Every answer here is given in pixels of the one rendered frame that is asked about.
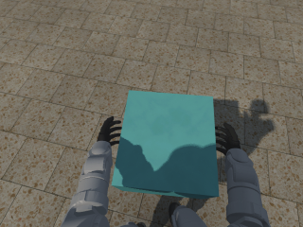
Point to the robot left forearm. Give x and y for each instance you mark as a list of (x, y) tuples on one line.
[(91, 197)]

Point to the robot right thigh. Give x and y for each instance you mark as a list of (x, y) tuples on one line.
[(186, 217)]

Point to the robot right forearm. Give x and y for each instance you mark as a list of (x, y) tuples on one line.
[(244, 197)]

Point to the carton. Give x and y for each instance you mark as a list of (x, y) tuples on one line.
[(167, 146)]

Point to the right robot foot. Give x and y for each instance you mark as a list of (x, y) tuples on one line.
[(172, 207)]

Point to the left robot hand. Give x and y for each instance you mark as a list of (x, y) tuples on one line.
[(104, 134)]

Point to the left robot upper arm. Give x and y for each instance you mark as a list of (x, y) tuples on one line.
[(93, 220)]

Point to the right robot hand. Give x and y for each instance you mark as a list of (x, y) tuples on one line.
[(231, 138)]

